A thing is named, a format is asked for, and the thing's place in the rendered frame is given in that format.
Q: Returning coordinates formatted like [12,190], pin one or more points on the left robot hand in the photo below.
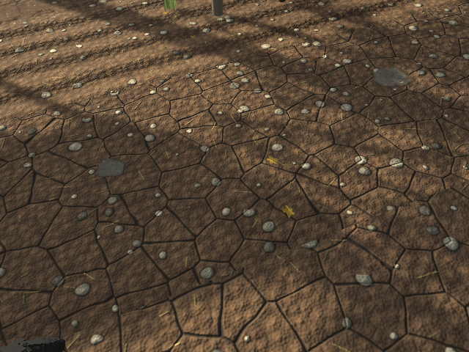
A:
[48,344]

